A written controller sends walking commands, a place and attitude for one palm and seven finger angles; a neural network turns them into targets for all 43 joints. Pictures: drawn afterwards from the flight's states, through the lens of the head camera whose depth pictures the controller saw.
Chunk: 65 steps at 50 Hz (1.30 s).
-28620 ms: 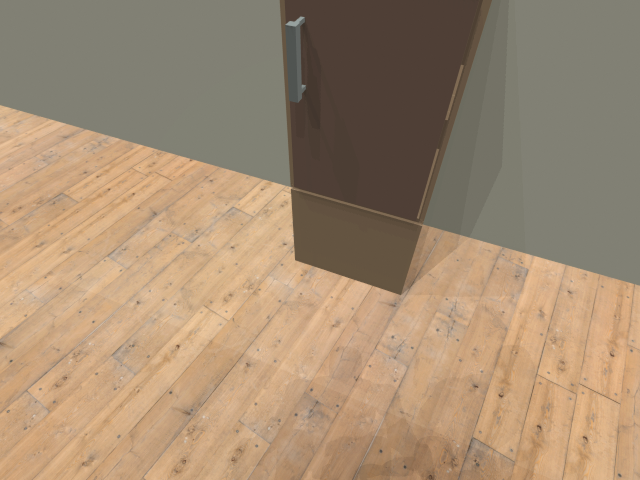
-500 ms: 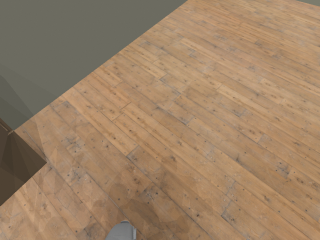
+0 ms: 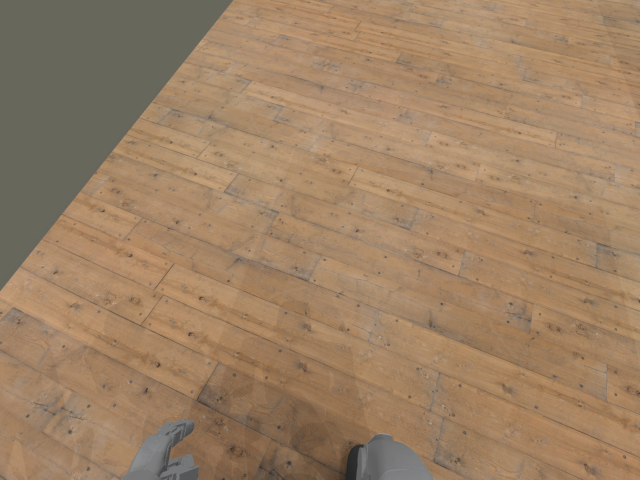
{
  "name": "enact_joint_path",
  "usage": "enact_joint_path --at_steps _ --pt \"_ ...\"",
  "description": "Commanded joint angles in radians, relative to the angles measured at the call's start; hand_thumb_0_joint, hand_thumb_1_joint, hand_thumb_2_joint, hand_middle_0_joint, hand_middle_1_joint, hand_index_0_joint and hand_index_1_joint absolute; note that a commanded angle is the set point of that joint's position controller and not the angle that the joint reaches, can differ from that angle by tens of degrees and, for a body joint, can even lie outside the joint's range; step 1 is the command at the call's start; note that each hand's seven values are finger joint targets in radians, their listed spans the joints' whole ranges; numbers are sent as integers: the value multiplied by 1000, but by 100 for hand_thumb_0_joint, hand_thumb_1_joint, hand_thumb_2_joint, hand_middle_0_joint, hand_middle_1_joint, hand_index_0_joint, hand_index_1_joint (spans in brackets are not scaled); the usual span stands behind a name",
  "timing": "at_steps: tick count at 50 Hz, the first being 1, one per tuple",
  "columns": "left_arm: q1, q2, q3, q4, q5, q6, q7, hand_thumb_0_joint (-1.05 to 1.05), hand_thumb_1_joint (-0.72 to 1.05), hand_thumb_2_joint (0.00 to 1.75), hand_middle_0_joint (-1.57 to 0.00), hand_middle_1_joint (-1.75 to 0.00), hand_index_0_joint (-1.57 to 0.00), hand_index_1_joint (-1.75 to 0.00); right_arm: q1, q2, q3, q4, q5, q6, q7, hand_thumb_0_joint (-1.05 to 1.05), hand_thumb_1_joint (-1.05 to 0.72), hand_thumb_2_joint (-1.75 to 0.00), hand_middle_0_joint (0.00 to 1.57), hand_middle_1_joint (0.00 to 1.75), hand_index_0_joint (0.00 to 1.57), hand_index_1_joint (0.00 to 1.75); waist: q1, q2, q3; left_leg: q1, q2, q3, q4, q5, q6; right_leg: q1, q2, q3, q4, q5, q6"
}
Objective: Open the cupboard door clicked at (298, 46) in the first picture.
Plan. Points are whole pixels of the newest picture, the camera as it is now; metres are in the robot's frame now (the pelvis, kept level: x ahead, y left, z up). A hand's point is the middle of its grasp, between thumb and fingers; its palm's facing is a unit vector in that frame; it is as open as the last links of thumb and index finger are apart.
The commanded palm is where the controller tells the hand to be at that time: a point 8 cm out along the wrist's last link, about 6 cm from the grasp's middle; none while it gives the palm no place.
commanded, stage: walk to a spot facing it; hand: left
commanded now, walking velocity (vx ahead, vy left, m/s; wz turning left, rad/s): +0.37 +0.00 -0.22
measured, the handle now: out of the picture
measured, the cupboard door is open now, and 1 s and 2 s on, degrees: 46 46 46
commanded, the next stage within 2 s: turn to face it in 0.80 s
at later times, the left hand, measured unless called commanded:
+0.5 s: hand (227, 439) +0.19 +0.14 -0.17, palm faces +0.05 -0.98 -0.19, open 7.3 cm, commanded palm none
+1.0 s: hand (250, 209) +0.62 +0.14 -0.16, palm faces -0.18 -0.95 -0.25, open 7.3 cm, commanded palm none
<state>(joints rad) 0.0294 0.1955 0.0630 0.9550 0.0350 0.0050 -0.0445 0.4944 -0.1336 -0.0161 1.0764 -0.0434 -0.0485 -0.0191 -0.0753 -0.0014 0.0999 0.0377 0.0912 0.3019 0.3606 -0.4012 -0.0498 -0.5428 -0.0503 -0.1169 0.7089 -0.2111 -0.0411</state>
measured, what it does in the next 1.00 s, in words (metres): walks ahead: right foot, then left foot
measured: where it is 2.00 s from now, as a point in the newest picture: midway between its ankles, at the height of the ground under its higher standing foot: (344, 321)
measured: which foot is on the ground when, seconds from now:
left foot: down 0.00-0.04, up 0.06-0.58, down 0.60-1.00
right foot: up 0.00-0.04, down 0.06-0.58, up 0.60-1.00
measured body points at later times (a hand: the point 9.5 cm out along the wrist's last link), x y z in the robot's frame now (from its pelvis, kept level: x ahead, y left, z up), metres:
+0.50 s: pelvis +0.25 -0.04 +0.00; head +0.28 -0.04 +0.45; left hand +0.19 +0.19 -0.15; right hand +0.38 -0.27 -0.14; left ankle +0.38 +0.09 -0.69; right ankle +0.11 -0.09 -0.73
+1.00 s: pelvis +0.49 -0.05 +0.00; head +0.53 -0.07 +0.45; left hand +0.63 +0.19 -0.14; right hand +0.37 -0.26 -0.15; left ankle +0.42 +0.07 -0.73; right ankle +0.58 -0.19 -0.71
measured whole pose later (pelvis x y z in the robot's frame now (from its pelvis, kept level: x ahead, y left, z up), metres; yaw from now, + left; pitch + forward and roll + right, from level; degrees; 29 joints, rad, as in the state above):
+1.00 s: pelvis +0.49 -0.05 +0.00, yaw -9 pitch +0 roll +1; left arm 0.14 0.23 0.07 1.01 0.03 -0.02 -0.01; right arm 0.42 -0.16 -0.04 1.12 -0.03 -0.04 -0.02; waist -0.05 0.00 0.08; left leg -0.04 0.06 0.24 0.42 -0.37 -0.02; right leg -0.49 -0.09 -0.09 0.64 -0.11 -0.01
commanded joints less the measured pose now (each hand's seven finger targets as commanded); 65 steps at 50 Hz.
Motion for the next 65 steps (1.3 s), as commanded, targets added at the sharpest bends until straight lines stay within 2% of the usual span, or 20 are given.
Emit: enact_joint_path --at_steps 1,2,3,6,10,23,27,28,30,32,35,40,46,49,50,51,52,54,60,65 --pt "290 91 26 22 -4 -46 12 0 90 90 -20 -30 -20 -30 -26 -191 -30 -44 20 -16 -2 0 -90 -90 20 30 20 30 199 94 -162 -181 193 -40 324 913 72 532 64 -30 -137 37 -74" --pt "438 193 56 66 1 -56 27 0 90 90 -20 -30 -20 -30 -18 -150 -26 -61 37 -19 10 0 -90 -90 20 30 20 30 255 -113 -283 -435 93 -4 630 551 37 820 -145 234 -198 -17 -151" --pt "487 266 74 81 -18 -55 38 0 90 90 -20 -30 -20 -30 -11 -106 -24 -90 49 -19 4 0 -90 -90 20 30 20 30 233 -296 -360 -669 -50 -100 972 -206 0 935 -395 678 -346 89 -261" --pt "293 154 35 45 -33 -54 58 0 90 90 -20 -30 -20 -30 -169 -95 -40 -92 36 -8 7 0 -90 -90 20 30 20 30 141 -44 -86 -706 75 -291 979 14 19 533 -309 437 -428 187 -190" --pt "236 73 7 54 -22 -92 52 0 90 90 -20 -30 -20 -30 -62 -37 -35 -32 19 27 16 0 -90 -90 20 30 20 30 35 -73 -70 -552 71 -258 760 103 1 352 -190 201 -486 325 -130" --pt "428 78 -9 149 -18 -110 66 0 90 90 -20 -30 -20 -30 -494 -78 -38 -162 29 12 52 0 -90 -90 20 30 20 30 107 -102 34 -690 5 -206 383 214 33 614 -202 180 -467 610 -109" --pt "410 116 -2 157 -19 -110 68 0 90 90 -20 -30 -20 -30 -291 -113 -49 -95 17 -5 30 0 -90 -90 20 30 20 30 -3 -84 -77 -315 -117 -116 211 196 91 570 -164 98 -172 989 -64" --pt "396 111 -2 147 -25 -111 66 0 90 90 -20 -30 -20 -30 -136 -157 -62 -50 9 -9 21 0 -90 -90 20 30 20 30 -72 -55 -161 -41 -67 -169 176 289 129 403 -139 81 33 860 -33" --pt "408 36 -21 87 -43 -116 49 0 90 90 -20 -30 -20 -30 88 -316 -95 -17 4 -9 3 0 -90 -90 20 30 20 30 -98 249 -382 311 406 -819 38 517 356 -21 85 72 655 -290 12" --pt "286 39 -5 62 -25 -103 55 0 90 90 -20 -30 -20 -30 -68 -254 -80 -42 18 -13 1 0 -90 -90 20 30 20 30 -29 69 -154 -13 369 -686 -66 283 322 -117 -7 147 758 -234 1" --pt "323 -22 -5 81 -2 -53 26 0 90 90 -20 -30 -20 -30 -187 -131 -45 -66 14 -32 -4 0 -90 -90 20 30 20 30 72 103 28 -342 254 -446 -193 94 195 -46 -75 144 609 -83 29" --pt "300 -45 -2 64 -6 -22 17 0 90 90 -20 -30 -20 -30 -164 -136 -45 -52 20 -35 3 0 -90 -90 20 30 20 30 107 122 -10 -354 173 -202 -209 274 168 43 -82 82 284 53 49" --pt "114 -11 -4 5 -11 -27 15 0 90 90 -20 -30 -20 -30 -54 -147 -39 -14 13 -16 2 0 -90 -90 20 30 20 30 52 85 24 -220 206 -170 -137 443 169 62 -47 33 -6 98 31" --pt "225 27 -8 43 -9 -54 27 0 90 90 -20 -30 -20 -30 -33 -148 -27 8 20 -9 0 0 -90 -90 20 30 20 30 101 35 -64 -210 159 -175 70 655 134 322 16 -22 -168 142 19" --pt "329 76 3 77 -6 -68 35 0 90 90 -20 -30 -20 -30 -41 -135 -23 9 30 -12 1 0 -90 -90 20 30 20 30 146 -5 -145 -289 112 -163 210 608 99 521 -30 29 -187 327 11" --pt "437 171 27 110 0 -83 50 0 90 90 -20 -30 -20 -30 -15 -98 -20 -1 42 -14 6 0 -90 -90 20 30 20 30 178 -183 -276 -481 0 -107 457 300 51 770 -264 260 -175 633 -67" --pt "486 243 33 117 -20 -79 50 0 90 90 -20 -30 -20 -30 28 -96 -24 -15 54 0 -1 0 -90 -90 20 30 20 30 169 -281 -394 -506 -61 -169 729 -284 24 822 -473 399 -261 798 -183" --pt "338 175 21 74 -23 -62 72 0 90 90 -20 -30 -20 -30 -93 -86 -28 -37 52 23 -4 0 -90 -90 20 30 20 30 149 -204 -251 -585 -3 -280 865 -218 18 627 -428 313 -327 686 -178" --pt "129 112 8 -7 -14 -50 77 0 90 90 -20 -30 -20 -30 -93 -43 -31 -34 35 80 22 0 -90 -90 20 30 20 30 29 -151 -129 -485 25 -236 721 -2 -12 302 -314 -18 -389 424 -63" --pt "122 132 34 -31 -4 -37 76 0 90 90 -20 -30 -20 -30 -189 -59 -43 -103 31 78 36 0 -90 -90 20 30 20 30 50 -163 -115 -463 9 -188 470 11 -6 331 -333 -62 -318 305 -52"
